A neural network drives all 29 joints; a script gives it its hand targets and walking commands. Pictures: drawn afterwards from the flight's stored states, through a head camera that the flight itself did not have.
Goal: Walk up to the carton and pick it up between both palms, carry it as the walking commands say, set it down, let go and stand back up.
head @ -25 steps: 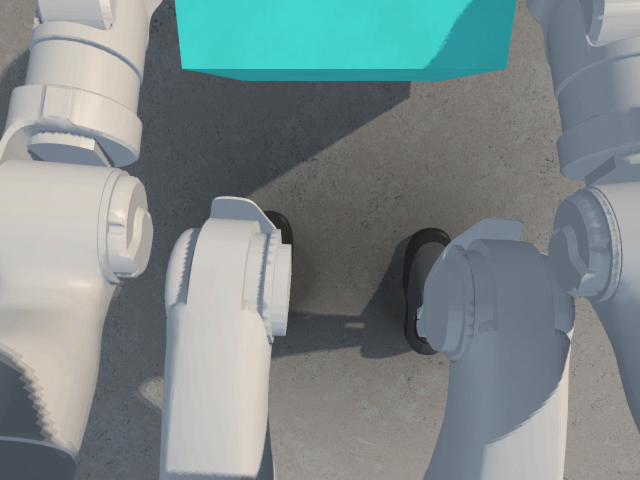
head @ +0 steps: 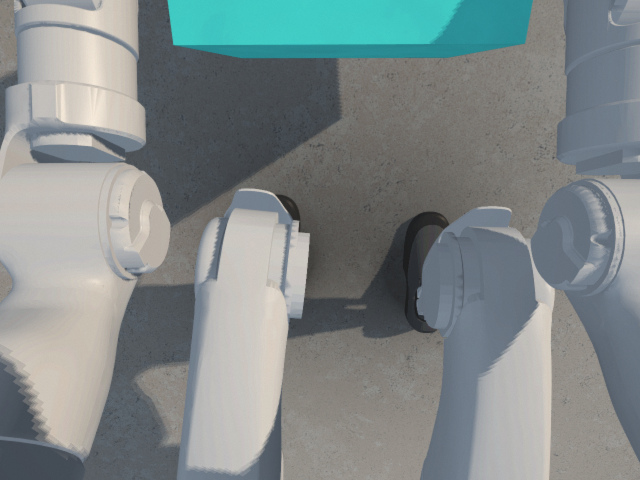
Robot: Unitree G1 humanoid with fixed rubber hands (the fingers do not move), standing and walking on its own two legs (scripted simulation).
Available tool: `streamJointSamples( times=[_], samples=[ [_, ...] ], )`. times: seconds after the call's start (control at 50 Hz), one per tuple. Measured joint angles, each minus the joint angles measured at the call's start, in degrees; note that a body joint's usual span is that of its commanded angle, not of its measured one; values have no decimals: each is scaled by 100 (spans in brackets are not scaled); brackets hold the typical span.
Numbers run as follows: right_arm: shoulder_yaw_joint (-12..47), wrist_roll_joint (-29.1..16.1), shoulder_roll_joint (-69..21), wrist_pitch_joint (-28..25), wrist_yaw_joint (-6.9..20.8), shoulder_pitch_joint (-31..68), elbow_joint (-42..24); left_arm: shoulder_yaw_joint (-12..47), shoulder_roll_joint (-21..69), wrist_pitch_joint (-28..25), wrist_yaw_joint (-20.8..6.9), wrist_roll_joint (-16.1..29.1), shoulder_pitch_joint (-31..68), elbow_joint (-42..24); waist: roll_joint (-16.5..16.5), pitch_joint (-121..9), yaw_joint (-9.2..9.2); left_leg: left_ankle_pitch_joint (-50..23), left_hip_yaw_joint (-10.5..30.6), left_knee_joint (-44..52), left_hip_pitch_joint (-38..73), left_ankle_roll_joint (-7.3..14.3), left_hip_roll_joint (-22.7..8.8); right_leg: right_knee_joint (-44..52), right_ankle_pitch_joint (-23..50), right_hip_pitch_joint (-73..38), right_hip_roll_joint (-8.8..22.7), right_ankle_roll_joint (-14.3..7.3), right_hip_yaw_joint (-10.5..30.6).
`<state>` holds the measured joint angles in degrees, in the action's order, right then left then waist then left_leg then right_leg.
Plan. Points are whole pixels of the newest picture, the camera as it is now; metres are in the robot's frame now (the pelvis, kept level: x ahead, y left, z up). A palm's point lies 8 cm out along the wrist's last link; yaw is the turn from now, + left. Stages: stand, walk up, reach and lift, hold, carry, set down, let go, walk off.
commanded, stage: reach and lift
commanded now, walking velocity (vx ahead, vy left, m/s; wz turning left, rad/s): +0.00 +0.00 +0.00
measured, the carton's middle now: out of the picture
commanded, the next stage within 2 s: none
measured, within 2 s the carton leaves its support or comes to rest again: neither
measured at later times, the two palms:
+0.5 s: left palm out of the picture +0.55 +0.22 -0.06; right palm out of the picture +0.57 -0.12 -0.07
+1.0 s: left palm out of the picture +0.53 +0.21 +0.00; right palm out of the picture +0.55 -0.13 +0.00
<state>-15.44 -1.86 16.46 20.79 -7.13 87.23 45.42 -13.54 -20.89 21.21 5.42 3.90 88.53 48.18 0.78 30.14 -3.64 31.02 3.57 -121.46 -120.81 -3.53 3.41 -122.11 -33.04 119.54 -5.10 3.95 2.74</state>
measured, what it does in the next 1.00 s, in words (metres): rises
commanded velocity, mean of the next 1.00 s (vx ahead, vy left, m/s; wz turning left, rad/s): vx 0.00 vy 0.00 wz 0.00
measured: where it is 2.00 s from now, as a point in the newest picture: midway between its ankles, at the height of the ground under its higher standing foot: (348, 282)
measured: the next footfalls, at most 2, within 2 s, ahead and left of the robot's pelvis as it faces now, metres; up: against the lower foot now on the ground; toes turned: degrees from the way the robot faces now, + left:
none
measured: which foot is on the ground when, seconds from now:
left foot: down 0.00-1.00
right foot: down 0.00-1.00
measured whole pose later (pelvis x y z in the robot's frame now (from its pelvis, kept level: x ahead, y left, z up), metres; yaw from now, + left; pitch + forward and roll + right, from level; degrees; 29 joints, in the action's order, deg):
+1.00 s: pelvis -0.03 +0.00 +0.09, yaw +1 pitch +26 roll +0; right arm -21.5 2.8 12.0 28.3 -5.5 82.9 33.5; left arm -20.4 -15.9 29.9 3.7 -2.8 83.6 34.7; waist 1.1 30.1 -2.8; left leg 24.2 5.1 -102.9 -104.5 -4.6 4.7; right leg -103.9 -26.1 103.6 -6.2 3.8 3.8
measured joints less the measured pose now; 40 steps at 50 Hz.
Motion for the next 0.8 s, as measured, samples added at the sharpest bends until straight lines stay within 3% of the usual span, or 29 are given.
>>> streamJointSamples(
  times=[0.38, 0.8],
  samples=[
    [-403, 225, -218, 298, 121, -256, -636, -346, 287, 366, -41, -354, -305, -757, 49, -2, -4, -109, 52, 584, 664, -57, 43, 570, 130, -633, -67, -14, 37],
    [-590, 402, -378, 609, 155, -330, -983, -638, 426, 726, -157, -615, -335, -1082, 33, -5, 43, -570, 127, 1477, 1282, -101, 94, 1454, 598, -1235, -113, -14, 77]
  ],
)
